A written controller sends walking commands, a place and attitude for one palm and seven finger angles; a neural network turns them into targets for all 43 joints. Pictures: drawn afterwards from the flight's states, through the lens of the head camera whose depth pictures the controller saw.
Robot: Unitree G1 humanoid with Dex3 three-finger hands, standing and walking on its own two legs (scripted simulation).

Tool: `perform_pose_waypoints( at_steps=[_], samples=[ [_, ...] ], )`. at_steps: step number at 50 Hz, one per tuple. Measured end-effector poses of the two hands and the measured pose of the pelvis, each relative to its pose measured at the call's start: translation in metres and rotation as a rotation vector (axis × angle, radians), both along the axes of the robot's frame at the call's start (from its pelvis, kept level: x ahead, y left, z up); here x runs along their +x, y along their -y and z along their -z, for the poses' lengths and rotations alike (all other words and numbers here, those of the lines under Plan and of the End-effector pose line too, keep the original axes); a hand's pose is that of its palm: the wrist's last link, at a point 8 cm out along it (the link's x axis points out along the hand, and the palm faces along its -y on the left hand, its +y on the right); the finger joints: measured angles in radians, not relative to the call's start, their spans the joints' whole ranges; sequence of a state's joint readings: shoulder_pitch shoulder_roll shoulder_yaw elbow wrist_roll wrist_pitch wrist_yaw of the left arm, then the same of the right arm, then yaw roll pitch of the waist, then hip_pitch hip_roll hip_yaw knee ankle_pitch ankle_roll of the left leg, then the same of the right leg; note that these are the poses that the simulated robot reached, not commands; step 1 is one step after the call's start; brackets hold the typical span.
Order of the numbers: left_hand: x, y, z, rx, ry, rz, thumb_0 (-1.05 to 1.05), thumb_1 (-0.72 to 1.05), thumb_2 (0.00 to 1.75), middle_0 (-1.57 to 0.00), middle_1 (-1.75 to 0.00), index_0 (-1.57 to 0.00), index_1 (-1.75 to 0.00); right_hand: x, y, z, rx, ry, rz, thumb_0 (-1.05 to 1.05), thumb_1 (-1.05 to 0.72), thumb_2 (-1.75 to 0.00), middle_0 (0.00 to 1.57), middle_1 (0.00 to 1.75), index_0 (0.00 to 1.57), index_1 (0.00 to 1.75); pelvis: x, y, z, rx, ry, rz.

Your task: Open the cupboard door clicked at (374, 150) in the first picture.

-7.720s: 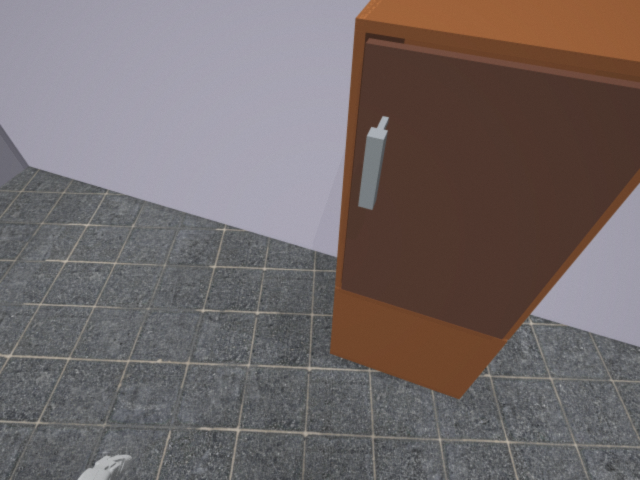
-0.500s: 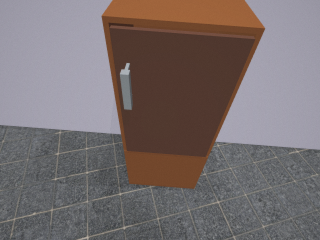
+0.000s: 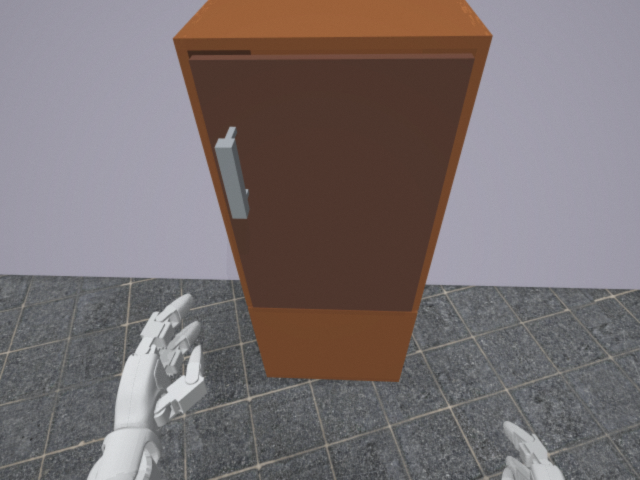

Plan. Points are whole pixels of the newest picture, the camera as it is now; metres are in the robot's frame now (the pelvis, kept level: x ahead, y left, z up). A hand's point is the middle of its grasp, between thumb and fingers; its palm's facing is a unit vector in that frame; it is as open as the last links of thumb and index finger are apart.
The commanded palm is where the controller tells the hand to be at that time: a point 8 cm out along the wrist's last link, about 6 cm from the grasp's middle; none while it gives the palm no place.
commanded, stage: raise the hand with hooked fingers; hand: left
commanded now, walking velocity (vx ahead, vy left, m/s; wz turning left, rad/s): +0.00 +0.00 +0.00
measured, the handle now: (236, 173) +0.56 +0.14 +0.11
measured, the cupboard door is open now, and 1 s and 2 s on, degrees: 0 0 0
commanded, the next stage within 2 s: move the hooked fingers beside the handle in 1.82 s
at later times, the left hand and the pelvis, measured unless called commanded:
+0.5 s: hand (174, 403) +0.22 +0.18 +0.02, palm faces -0.18 -0.98 -0.05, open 10.7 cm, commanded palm +0.18 +0.26 +0.04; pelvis -0.02 -0.02 -0.03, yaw +1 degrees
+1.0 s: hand (75, 344) +0.25 +0.27 +0.10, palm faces +0.03 -1.00 -0.06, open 13.5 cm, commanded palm +0.22 +0.32 +0.10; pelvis -0.01 +0.02 +0.00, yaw +1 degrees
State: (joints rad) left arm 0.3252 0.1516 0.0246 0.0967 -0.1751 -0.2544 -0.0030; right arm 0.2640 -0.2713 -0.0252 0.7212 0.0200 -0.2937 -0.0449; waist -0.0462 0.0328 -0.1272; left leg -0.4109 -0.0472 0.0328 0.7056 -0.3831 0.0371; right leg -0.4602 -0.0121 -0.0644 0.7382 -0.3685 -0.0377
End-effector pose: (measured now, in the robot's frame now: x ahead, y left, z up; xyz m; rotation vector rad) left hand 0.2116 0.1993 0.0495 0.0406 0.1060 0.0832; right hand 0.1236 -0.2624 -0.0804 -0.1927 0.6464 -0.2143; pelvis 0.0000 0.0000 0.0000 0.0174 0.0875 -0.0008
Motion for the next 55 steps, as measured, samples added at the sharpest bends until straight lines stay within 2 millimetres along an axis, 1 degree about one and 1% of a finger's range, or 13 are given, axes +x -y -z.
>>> perform_pose_waypoints(
  at_steps=[4, 6, 9, 11, 14, 18, 22, 26, 32, 36, 41, 49, 55],
  samples=[
    [-0.008, 0.024, 0.021, -0.088, 0.103, 0.172, 0.02, 0.71, 0.8, -0.21, -0.45, -0.22, -0.45, 0.041, 0.014, -0.028, -0.052, 0.134, -0.066, 0.02, -0.91, -0.9, 0.2, 0.3, 0.2, 0.3, -0.006, 0.014, 0.015, 0.009, -0.034, 0.016],
    [-0.026, 0.02, 0.043, -0.074, 0.033, 0.184, 0.01, 0.65, 0.78, -0.22, -0.48, -0.22, -0.48, 0.058, 0.019, -0.037, -0.077, 0.168, -0.093, 0.02, -0.9, -0.9, 0.2, 0.3, 0.2, 0.3, -0.008, 0.02, 0.022, 0.012, -0.045, 0.018],
    [-0.06, -0.003, 0.067, -0.046, -0.088, 0.09, 0.01, 0.57, 0.75, -0.23, -0.52, -0.23, -0.52, 0.078, 0.021, -0.041, -0.096, 0.187, -0.127, 0.01, -0.9, -0.9, 0.2, 0.3, 0.2, 0.3, -0.009, 0.026, 0.028, 0.009, -0.058, 0.01],
    [-0.079, -0.023, 0.065, -0.012, -0.099, -0.005, 0.02, 0.52, 0.73, -0.23, -0.55, -0.24, -0.55, 0.086, 0.018, -0.036, -0.096, 0.183, -0.151, 0.01, -0.9, -0.9, 0.2, 0.3, 0.2, 0.3, -0.01, 0.029, 0.032, -0.001, -0.065, -0.005],
    [-0.09, -0.047, 0.04, 0.056, 0.016, -0.091, 0.02, 0.45, 0.7, -0.24, -0.6, -0.24, -0.6, 0.09, 0.007, -0.02, -0.074, 0.154, -0.186, 0.01, -0.9, -0.9, 0.2, 0.3, 0.2, 0.3, -0.011, 0.03, 0.036, -0.023, -0.076, -0.033],
    [-0.069, -0.046, 0.008, 0.082, 0.206, 0.007, 0.02, 0.36, 0.67, -0.23, -0.66, -0.24, -0.66, 0.077, -0.014, 0.01, -0.018, 0.087, -0.217, 0.01, -0.9, -0.9, 0.2, 0.3, 0.2, 0.3, -0.018, 0.028, 0.039, -0.044, -0.08, -0.056],
    [-0.025, -0.033, 0.012, 0.049, 0.13, 0.218, 0.01, 0.26, 0.63, -0.24, -0.72, -0.24, -0.72, 0.045, -0.027, 0.029, 0.046, 0.005, -0.177, 0.01, -0.9, -0.9, 0.2, 0.3, 0.2, 0.3, -0.022, 0.024, 0.036, -0.039, -0.083, -0.041],
    [0.001, -0.041, 0.019, -0.004, -0.026, 0.244, 0.01, 0.17, 0.59, -0.25, -0.78, -0.26, -0.78, 0.01, -0.026, 0.028, 0.068, -0.056, -0.09, 0.02, -0.9, -0.9, 0.21, 0.3, 0.2, 0.3, -0.019, 0.019, 0.026, -0.023, -0.077, -0.009],
    [-0.003, -0.074, -0.015, 0.007, 0.097, 0.056, 0.01, 0.03, 0.53, -0.26, -0.87, -0.27, -0.87, -0.019, -0.013, 0.014, 0.019, -0.094, -0.017, 0.02, -0.9, -0.9, 0.21, 0.3, 0.2, 0.3, -0.01, 0.007, 0.014, -0.023, -0.059, 0.011],
    [-0.007, -0.082, -0.018, 0.034, 0.113, 0.072, 0.01, -0.06, 0.49, -0.27, -0.93, -0.27, -0.93, -0.018, -0.008, 0.008, -0.03, -0.093, -0.036, 0.02, -0.9, -0.9, 0.2, 0.3, 0.2, 0.3, -0.011, -0.003, 0.013, -0.033, -0.05, -0.001],
    [-0.001, -0.087, -0.009, 0.022, 0.045, 0.145, 0.0, -0.18, 0.44, -0.27, -1.0, -0.28, -1.0, -0.001, -0.013, -0.005, -0.066, -0.036, -0.047, 0.02, -0.9, -0.9, 0.2, 0.3, 0.2, 0.3, -0.013, -0.012, 0.01, -0.04, -0.032, -0.005],
    [0.016, -0.123, -0.053, 0.029, 0.192, 0.065, 0.0, -0.36, 0.36, -0.29, -1.12, -0.3, -1.12, 0.034, -0.046, -0.027, -0.041, 0.082, -0.11, 0.02, -0.9, -0.9, 0.2, 0.3, 0.2, 0.3, -0.009, -0.021, 0.002, -0.048, 0.016, -0.012],
    [0.027, -0.135, -0.058, 0.02, 0.096, 0.103, 0.0, -0.45, 0.32, -0.29, -1.17, -0.3, -1.17, 0.044, -0.066, -0.031, -0.004, 0.1, -0.15, 0.02, -0.9, -0.9, 0.2, 0.3, 0.2, 0.3, -0.009, -0.026, -0.003, -0.048, 0.033, -0.016]
  ],
)
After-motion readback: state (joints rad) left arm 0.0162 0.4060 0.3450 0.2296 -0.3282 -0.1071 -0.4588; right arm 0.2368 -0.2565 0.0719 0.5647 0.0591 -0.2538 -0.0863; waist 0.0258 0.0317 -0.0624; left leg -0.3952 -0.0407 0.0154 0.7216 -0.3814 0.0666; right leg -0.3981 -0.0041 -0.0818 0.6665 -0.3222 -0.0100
